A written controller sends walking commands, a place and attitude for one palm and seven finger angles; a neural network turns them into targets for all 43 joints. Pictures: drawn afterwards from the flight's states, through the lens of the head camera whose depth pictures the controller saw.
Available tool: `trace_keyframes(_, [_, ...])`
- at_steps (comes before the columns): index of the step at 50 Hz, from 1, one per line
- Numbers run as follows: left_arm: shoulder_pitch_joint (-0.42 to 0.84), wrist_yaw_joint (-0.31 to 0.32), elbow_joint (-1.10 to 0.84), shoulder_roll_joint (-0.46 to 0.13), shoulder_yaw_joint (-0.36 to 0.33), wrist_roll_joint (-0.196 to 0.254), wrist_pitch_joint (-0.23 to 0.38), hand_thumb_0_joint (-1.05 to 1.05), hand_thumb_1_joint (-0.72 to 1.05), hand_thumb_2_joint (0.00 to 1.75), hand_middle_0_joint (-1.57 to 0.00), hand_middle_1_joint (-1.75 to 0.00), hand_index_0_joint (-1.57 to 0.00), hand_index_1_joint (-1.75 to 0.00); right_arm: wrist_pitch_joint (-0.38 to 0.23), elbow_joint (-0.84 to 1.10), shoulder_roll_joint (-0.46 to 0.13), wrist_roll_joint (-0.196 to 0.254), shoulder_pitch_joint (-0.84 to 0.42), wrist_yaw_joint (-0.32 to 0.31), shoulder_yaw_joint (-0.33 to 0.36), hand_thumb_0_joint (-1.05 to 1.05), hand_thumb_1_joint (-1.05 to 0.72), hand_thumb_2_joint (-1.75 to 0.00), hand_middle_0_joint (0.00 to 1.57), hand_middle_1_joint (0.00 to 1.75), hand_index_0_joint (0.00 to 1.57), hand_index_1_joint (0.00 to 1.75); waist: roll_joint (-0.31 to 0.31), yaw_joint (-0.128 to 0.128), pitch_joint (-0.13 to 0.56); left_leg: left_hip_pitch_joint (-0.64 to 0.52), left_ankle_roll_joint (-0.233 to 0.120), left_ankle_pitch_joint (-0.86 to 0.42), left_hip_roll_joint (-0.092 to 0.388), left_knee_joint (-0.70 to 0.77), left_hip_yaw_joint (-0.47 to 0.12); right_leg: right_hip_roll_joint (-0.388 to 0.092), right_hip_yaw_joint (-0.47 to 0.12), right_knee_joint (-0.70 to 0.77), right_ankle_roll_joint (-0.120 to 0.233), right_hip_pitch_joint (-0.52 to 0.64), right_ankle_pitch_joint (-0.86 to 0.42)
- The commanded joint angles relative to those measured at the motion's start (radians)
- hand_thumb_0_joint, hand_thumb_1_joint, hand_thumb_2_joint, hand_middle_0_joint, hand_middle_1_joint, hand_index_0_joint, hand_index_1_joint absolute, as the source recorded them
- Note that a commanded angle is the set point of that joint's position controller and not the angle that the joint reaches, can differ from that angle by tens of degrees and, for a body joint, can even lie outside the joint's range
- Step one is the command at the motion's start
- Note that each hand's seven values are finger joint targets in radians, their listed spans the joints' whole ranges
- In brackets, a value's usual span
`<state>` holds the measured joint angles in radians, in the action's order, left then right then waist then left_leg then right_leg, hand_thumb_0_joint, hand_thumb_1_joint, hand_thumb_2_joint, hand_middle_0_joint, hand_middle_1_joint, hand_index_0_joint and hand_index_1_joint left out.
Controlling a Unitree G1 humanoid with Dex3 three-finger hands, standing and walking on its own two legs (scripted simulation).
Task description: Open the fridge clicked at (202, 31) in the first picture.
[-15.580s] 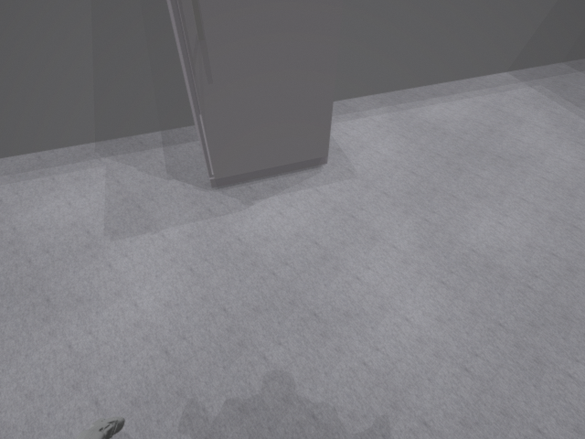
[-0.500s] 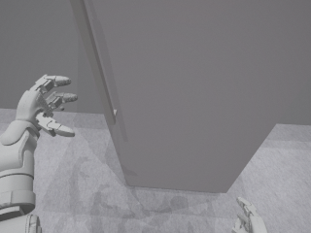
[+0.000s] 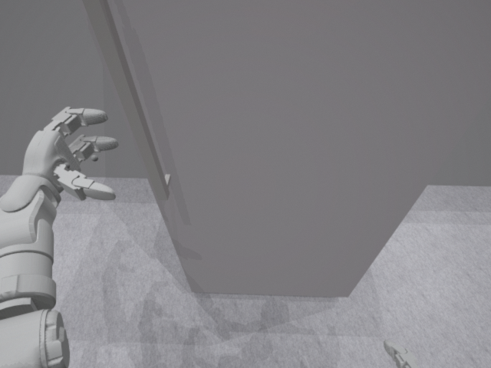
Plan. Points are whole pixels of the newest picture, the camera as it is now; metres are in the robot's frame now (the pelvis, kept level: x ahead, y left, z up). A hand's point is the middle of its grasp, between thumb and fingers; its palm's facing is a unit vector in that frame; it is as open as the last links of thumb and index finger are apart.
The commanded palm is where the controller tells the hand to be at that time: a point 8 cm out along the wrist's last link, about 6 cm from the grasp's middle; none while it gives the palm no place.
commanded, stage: move the hooked fingers beside the handle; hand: left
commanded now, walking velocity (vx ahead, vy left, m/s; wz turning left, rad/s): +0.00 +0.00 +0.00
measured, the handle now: (136, 98) +0.46 +0.18 +0.21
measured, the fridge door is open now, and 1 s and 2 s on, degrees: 0 0 0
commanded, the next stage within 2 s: feel for the door with the fingertips in 1.80 s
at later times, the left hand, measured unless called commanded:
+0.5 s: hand (101, 158) +0.40 +0.24 +0.15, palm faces +0.02 -1.00 -0.02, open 14.0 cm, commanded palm +0.37 +0.30 +0.15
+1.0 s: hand (99, 155) +0.41 +0.25 +0.15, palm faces +0.03 -1.00 -0.03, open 14.0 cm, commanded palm +0.37 +0.30 +0.15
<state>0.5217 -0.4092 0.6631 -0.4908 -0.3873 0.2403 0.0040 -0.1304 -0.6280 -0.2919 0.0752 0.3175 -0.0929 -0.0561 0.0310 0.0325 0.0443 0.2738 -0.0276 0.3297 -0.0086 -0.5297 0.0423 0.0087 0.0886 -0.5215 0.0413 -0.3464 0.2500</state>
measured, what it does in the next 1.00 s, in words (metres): stands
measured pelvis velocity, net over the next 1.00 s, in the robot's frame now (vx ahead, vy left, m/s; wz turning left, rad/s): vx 0.00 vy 0.01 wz -0.01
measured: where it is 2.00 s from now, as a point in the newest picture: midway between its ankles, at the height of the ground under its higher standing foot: outside the picture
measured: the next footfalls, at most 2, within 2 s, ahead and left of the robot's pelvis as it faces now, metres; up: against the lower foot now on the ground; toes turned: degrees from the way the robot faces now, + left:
none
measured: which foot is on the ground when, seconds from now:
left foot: down 0.00-1.00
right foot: down 0.00-1.00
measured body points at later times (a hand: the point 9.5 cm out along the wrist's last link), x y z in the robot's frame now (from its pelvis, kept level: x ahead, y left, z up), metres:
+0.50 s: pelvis +0.00 +0.01 +0.00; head +0.02 +0.00 +0.45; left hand +0.39 +0.30 +0.15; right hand +0.09 -0.25 -0.11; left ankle -0.04 +0.10 -0.73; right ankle +0.01 -0.09 -0.73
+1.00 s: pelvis +0.00 +0.01 +0.00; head +0.02 +0.00 +0.45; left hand +0.40 +0.30 +0.15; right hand +0.10 -0.25 -0.10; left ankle -0.04 +0.10 -0.73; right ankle +0.01 -0.09 -0.73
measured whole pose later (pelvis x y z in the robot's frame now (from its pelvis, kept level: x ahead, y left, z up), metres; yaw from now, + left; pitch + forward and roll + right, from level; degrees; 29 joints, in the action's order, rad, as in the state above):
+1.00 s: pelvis +0.00 +0.01 +0.00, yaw -1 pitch +5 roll +0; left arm 0.56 -0.36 0.74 -0.48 -0.40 0.21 0.09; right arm -0.09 -0.61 -0.28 0.06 0.33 -0.08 -0.06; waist 0.02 0.05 0.05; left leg 0.31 -0.04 0.33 -0.01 -0.55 0.06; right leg 0.01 0.07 -0.53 0.03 -0.38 0.24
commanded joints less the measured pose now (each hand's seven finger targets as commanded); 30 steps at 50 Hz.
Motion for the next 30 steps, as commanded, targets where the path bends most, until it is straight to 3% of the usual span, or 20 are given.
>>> trace_keyframes(1, [0.396, 0.011, -0.170, -0.317, -0.085, 0.014, 0.071, 0.00, -0.50, 0.30, -0.30, -1.20, -0.30, -1.20, -0.038, 0.128, -0.145, -0.001, -0.011, -0.004, 0.057, 0.00, -0.90, -0.90, 0.20, 0.30, 0.20, 0.30, 0.000, -0.008, 0.264, -0.020, -0.013, -0.333, 0.017, 0.042, -0.054, -0.026, -0.072, 0.029, -0.008, 0.180, -0.331])
trace_keyframes(3, [0.479, 0.014, -0.165, -0.330, -0.087, 0.010, 0.092, 0.00, -0.50, 0.30, -0.30, -1.20, -0.30, -1.20, -0.036, 0.124, -0.144, 0.000, -0.009, -0.006, 0.056, 0.00, -0.90, -0.90, 0.20, 0.30, 0.20, 0.30, 0.014, 0.003, 0.274, -0.014, -0.013, -0.305, 0.015, 0.045, -0.058, -0.023, -0.077, 0.031, -0.010, 0.175, -0.308])
trace_keyframes(8, [0.526, 0.012, -0.159, -0.329, -0.076, 0.000, 0.136, 0.00, -0.50, 0.30, -0.30, -1.20, -0.30, -1.20, -0.033, 0.113, -0.141, -0.004, 0.014, -0.007, 0.059, 0.00, -0.90, -0.90, 0.20, 0.30, 0.20, 0.30, 0.066, 0.009, 0.332, -0.063, -0.011, -0.366, 0.016, 0.031, -0.060, -0.019, -0.077, 0.019, -0.005, 0.176, -0.348])
trace_keyframes(9, [0.536, 0.008, -0.153, -0.279, -0.031, -0.001, 0.136, 0.00, -0.50, 0.30, -0.30, -1.20, -0.30, -1.20, -0.034, 0.113, -0.138, -0.004, 0.012, -0.006, 0.057, 0.00, -0.90, -0.90, 0.20, 0.30, 0.20, 0.30, 0.090, 0.017, 0.319, -0.078, -0.008, -0.371, 0.018, 0.031, -0.062, -0.019, -0.072, 0.021, -0.004, 0.150, -0.340])
trace_keyframes(11, [0.498, 0.001, -0.120, -0.242, -0.001, 0.004, 0.126, 0.00, -0.50, 0.30, -0.30, -1.20, -0.30, -1.20, -0.029, 0.112, -0.141, -0.003, 0.020, -0.002, 0.059, 0.00, -0.90, -0.90, 0.20, 0.30, 0.20, 0.30, 0.076, 0.015, 0.303, -0.078, -0.006, -0.387, 0.022, 0.030, -0.065, -0.019, -0.065, 0.023, 0.000, 0.135, -0.333])
trace_keyframes(14, [0.427, 0.003, -0.047, -0.283, -0.059, 0.010, 0.099, 0.00, -0.50, 0.30, -0.30, -1.20, -0.30, -1.20, -0.021, 0.113, -0.153, -0.002, 0.021, 0.002, 0.061, 0.00, -0.90, -0.90, 0.20, 0.30, 0.20, 0.30, -0.014, -0.001, 0.266, -0.007, -0.008, -0.321, 0.020, 0.043, -0.067, -0.018, -0.060, 0.023, -0.004, 0.141, -0.304])
trace_keyframes(15, [0.404, 0.003, -0.038, -0.259, -0.043, 0.011, 0.092, 0.00, -0.50, 0.30, -0.30, -1.20, -0.30, -1.20, -0.018, 0.120, -0.150, 0.002, 0.014, 0.003, 0.060, 0.00, -0.90, -0.90, 0.20, 0.30, 0.20, 0.30, -0.001, -0.004, 0.251, 0.003, -0.008, -0.311, 0.019, 0.045, -0.063, -0.020, -0.061, 0.023, -0.003, 0.133, -0.297])
trace_keyframes(17, [0.419, 0.011, -0.083, -0.266, -0.048, 0.009, 0.098, 0.00, -0.50, 0.30, -0.30, -1.20, -0.30, -1.20, -0.015, 0.133, -0.148, -0.001, 0.009, 0.008, 0.061, 0.00, -0.90, -0.90, 0.20, 0.30, 0.20, 0.30, 0.005, -0.010, 0.270, -0.012, -0.009, -0.332, 0.019, 0.044, -0.064, -0.019, -0.063, 0.019, -0.002, 0.142, -0.307])
trace_keyframes(18, [0.416, 0.022, -0.100, -0.301, -0.078, 0.006, 0.105, 0.00, -0.50, 0.30, -0.30, -1.20, -0.30, -1.20, -0.013, 0.132, -0.149, -0.002, 0.013, 0.010, 0.064, 0.00, -0.90, -0.90, 0.20, 0.30, 0.20, 0.30, -0.008, -0.015, 0.284, -0.009, -0.007, -0.337, 0.021, 0.045, -0.066, -0.018, -0.063, 0.017, -0.004, 0.156, -0.311])
trace_keyframes(19, [0.416, 0.029, -0.137, -0.295, -0.075, 0.004, 0.115, 0.00, -0.50, 0.30, -0.30, -1.20, -0.30, -1.20, -0.013, 0.141, -0.145, -0.005, 0.008, 0.011, 0.063, 0.00, -0.90, -0.90, 0.20, 0.30, 0.20, 0.30, 0.016, -0.022, 0.300, -0.015, -0.006, -0.345, 0.019, 0.046, -0.065, -0.019, -0.067, 0.014, -0.002, 0.164, -0.314])
trace_keyframes(21, [0.453, 0.042, -0.199, -0.299, -0.070, 0.005, 0.138, 0.00, -0.50, 0.30, -0.30, -1.20, -0.30, -1.20, -0.010, 0.144, -0.142, -0.008, 0.006, 0.011, 0.063, 0.00, -0.90, -0.90, 0.20, 0.30, 0.20, 0.30, 0.015, -0.012, 0.321, -0.037, -0.009, -0.355, 0.024, 0.040, -0.059, -0.020, -0.072, 0.015, -0.004, 0.177, -0.326])
trace_keyframes(22, [0.451, 0.050, -0.217, -0.352, -0.127, 0.004, 0.148, 0.00, -0.50, 0.30, -0.30, -1.20, -0.30, -1.20, -0.011, 0.143, -0.142, -0.010, 0.010, 0.010, 0.066, 0.00, -0.90, -0.90, 0.20, 0.30, 0.20, 0.30, 0.008, -0.020, 0.349, -0.036, -0.010, -0.358, 0.022, 0.042, -0.063, -0.015, -0.078, 0.014, -0.006, 0.201, -0.335])
trace_keyframes(25, [0.494, 0.046, -0.201, -0.303, -0.078, 0.003, 0.155, 0.00, -0.50, 0.30, -0.30, -1.20, -0.30, -1.20, -0.015, 0.134, -0.134, -0.004, 0.001, 0.001, 0.057, 0.00, -0.90, -0.90, 0.20, 0.30, 0.20, 0.30, 0.043, 0.005, 0.289, -0.035, -0.012, -0.300, 0.022, 0.053, -0.058, -0.014, -0.077, 0.031, -0.007, 0.162, -0.288])
trace_keyframes(26, [0.521, 0.042, -0.192, -0.318, -0.077, 0.001, 0.153, 0.00, -0.50, 0.30, -0.30, -1.20, -0.30, -1.20, -0.013, 0.128, -0.139, -0.004, 0.008, -0.002, 0.058, 0.00, -0.90, -0.90, 0.20, 0.30, 0.20, 0.30, 0.030, 0.012, 0.282, -0.032, -0.014, -0.297, 0.025, 0.051, -0.058, -0.017, -0.077, 0.033, -0.006, 0.162, -0.281])
trace_keyframes(27, [0.516, 0.036, -0.160, -0.310, -0.070, -0.006, 0.144, 0.00, -0.50, 0.30, -0.30, -1.20, -0.30, -1.20, -0.014, 0.124, -0.138, -0.002, 0.004, -0.005, 0.055, 0.00, -0.90, -0.90, 0.20, 0.30, 0.20, 0.30, 0.068, 0.013, 0.259, -0.031, -0.013, -0.278, 0.021, 0.055, -0.060, -0.014, -0.077, 0.038, -0.004, 0.142, -0.261])
trace_keyframes(28, [0.534, 0.032, -0.132, -0.298, -0.051, -0.007, 0.138, 0.00, -0.50, 0.30, -0.30, -1.20, -0.30, -1.20, -0.016, 0.118, -0.138, 0.000, 0.006, -0.007, 0.053, 0.00, -0.90, -0.90, 0.20, 0.30, 0.20, 0.30, 0.063, 0.024, 0.234, -0.031, -0.013, -0.254, 0.021, 0.058, -0.065, -0.013, -0.073, 0.046, -0.004, 0.116, -0.233])
trace_keyframes(30, [0.542, 0.021, -0.120, -0.258, -0.013, -0.007, 0.130, 0.00, -0.50, 0.30, -0.30, -1.20, -0.30, -1.20, -0.022, 0.114, -0.139, -0.001, 0.010, -0.010, 0.055, 0.00, -0.90, -0.90, 0.20, 0.30, 0.20, 0.30, 0.081, 0.027, 0.248, -0.049, -0.010, -0.253, 0.021, 0.056, -0.071, -0.015, -0.068, 0.048, -0.002, 0.096, -0.219])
